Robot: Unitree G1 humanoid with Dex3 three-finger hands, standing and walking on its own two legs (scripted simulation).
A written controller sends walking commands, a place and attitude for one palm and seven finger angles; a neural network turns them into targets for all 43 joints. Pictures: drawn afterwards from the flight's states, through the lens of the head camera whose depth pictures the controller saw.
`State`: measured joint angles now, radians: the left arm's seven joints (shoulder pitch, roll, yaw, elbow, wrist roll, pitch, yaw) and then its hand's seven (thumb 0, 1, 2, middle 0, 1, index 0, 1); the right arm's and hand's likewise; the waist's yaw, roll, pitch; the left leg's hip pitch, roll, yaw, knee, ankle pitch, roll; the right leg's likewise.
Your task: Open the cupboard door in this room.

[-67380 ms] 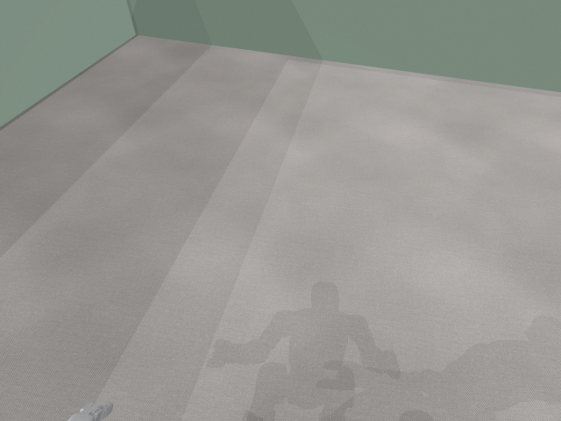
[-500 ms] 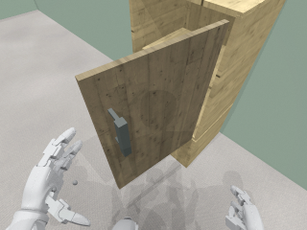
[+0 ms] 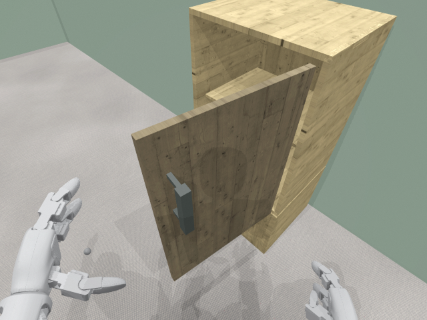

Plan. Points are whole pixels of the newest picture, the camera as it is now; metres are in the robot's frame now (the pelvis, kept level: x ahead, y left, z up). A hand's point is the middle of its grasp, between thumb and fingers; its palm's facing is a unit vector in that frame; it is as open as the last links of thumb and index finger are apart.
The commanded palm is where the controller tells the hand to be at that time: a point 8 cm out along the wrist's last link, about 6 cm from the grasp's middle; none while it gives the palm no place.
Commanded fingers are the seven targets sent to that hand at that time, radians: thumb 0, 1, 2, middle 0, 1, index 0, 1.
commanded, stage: draw the hand back to the body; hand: left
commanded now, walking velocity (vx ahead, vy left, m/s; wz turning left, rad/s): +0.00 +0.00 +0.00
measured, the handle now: (179, 203) +0.33 +0.10 +0.05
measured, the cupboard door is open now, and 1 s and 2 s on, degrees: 81 81 81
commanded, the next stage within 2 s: step back with the hand held close in 0.92 s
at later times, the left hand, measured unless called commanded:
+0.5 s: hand (67, 198) +0.24 +0.24 +0.17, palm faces +0.41 -0.81 -0.41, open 9.5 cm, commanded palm +0.19 +0.28 +0.20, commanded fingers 0.00 0.87 0.88 -0.20 -0.30 -0.20 -0.30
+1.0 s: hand (74, 194) +0.24 +0.23 +0.18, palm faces +0.43 -0.81 -0.41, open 7.4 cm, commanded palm +0.19 +0.26 +0.20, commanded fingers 0.00 0.90 0.90 -0.20 -0.30 -0.20 -0.30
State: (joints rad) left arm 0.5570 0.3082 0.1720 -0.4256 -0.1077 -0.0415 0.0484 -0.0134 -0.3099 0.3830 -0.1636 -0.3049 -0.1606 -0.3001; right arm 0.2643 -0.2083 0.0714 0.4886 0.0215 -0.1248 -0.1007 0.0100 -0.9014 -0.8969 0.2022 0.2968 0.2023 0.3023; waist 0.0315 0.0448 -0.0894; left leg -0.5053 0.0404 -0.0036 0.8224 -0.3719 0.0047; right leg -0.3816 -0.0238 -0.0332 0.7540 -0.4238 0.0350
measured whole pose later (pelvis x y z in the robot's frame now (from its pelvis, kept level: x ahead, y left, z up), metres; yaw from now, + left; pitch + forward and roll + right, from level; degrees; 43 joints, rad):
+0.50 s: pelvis +0.04 -0.02 +0.03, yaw -1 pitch -2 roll +0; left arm 0.49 0.35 0.30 -0.42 -0.05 -0.03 0.13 0.00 0.53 0.74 -0.20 -0.31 -0.20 -0.30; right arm 0.20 -0.22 0.04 0.60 -0.01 -0.11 -0.10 0.01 -0.90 -0.90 0.20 0.30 0.20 0.30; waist 0.06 0.04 -0.01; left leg -0.18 0.04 0.03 0.49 -0.28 -0.01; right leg -0.08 -0.03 -0.01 0.45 -0.33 0.02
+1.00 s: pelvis +0.04 -0.03 +0.03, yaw -2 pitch -3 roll +0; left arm 0.46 0.34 0.33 -0.39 -0.07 -0.05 0.12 0.01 0.89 0.90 -0.21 -0.31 -0.21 -0.30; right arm 0.18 -0.23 0.01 0.63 -0.01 -0.08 -0.10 0.01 -0.90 -0.90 0.20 0.30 0.20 0.30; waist 0.06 0.06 0.02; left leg -0.12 0.06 0.03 0.42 -0.24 -0.04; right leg -0.03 0.00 -0.01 0.39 -0.30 0.00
